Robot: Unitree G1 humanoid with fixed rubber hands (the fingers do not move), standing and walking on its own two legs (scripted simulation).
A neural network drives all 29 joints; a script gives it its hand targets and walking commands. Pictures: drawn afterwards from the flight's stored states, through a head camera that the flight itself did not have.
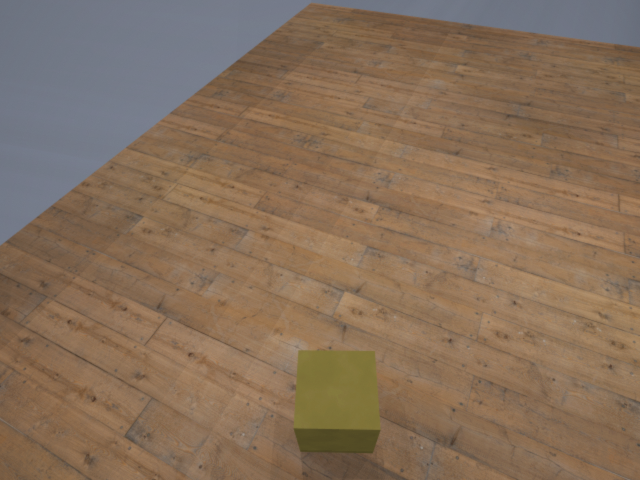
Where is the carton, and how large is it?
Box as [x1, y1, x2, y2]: [294, 350, 380, 452]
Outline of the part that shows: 298,350 294,431 300,451 372,452 380,429 374,351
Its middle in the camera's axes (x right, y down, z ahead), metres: +0.05 +0.46 +1.08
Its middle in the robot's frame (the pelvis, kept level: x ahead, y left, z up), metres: +0.42 +0.03 -0.65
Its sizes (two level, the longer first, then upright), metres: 0.210 0.200 0.250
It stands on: the floor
